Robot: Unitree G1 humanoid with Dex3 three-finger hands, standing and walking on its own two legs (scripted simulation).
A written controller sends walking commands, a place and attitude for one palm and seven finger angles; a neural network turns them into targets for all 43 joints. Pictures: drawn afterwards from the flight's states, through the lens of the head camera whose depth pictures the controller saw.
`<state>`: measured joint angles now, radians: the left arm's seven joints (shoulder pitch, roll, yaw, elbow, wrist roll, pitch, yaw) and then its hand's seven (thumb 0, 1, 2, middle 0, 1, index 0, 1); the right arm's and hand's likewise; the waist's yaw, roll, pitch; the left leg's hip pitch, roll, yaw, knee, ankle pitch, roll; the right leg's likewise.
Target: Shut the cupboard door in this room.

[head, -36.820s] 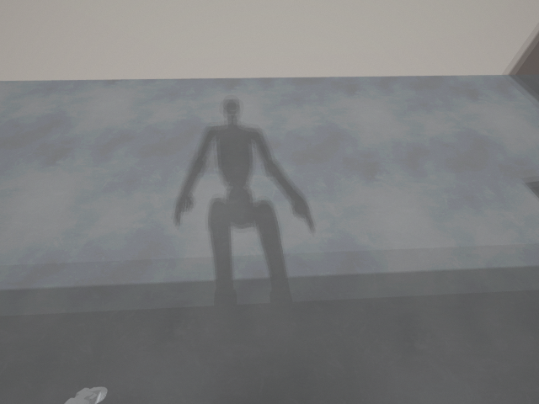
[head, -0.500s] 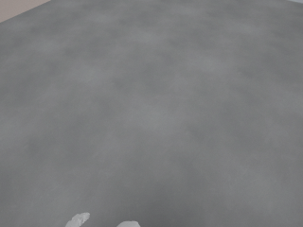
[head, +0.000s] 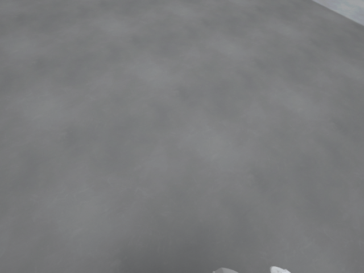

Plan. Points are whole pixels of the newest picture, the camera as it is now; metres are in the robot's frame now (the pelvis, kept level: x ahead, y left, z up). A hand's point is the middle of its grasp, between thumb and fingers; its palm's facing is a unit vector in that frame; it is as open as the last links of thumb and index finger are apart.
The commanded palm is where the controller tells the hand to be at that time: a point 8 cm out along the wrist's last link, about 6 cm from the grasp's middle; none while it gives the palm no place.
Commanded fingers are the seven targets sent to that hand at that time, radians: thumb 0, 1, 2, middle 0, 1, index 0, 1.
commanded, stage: turn or walk to find it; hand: left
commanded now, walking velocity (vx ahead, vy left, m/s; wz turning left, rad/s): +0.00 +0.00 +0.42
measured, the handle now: out of the picture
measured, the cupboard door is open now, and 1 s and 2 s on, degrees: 97 97 98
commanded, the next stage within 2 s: none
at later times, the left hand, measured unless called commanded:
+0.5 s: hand out of the picture +0.06 +0.14 -0.14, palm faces +0.21 -0.94 -0.27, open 7.4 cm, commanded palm none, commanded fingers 0.00 0.90 0.90 -0.20 -0.30 -0.20 -0.30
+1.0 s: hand out of the picture -0.08 +0.18 -0.18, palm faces +0.49 -0.84 -0.21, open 7.4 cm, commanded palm none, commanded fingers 0.00 0.90 0.90 -0.20 -0.30 -0.20 -0.30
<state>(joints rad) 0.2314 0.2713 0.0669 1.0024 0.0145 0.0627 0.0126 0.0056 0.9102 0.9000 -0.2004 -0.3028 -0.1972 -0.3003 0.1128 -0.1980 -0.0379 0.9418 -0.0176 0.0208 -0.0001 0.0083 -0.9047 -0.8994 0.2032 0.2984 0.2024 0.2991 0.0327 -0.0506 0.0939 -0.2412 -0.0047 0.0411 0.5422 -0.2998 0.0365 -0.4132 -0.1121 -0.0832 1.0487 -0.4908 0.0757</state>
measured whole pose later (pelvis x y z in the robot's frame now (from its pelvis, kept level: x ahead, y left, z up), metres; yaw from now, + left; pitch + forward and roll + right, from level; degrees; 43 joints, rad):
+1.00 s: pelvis -0.01 -0.02 +0.00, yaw +26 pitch -1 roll -1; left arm 0.23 0.24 0.06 0.99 0.01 0.05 0.00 0.01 0.91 0.90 -0.20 -0.30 -0.20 -0.30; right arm 0.11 -0.20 -0.03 0.94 -0.02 0.02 0.00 0.01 -0.90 -0.90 0.20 0.30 0.20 0.30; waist 0.04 -0.04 0.08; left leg -0.23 -0.01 0.03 0.51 -0.28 0.03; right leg -0.43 -0.11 -0.08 1.05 -0.47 0.08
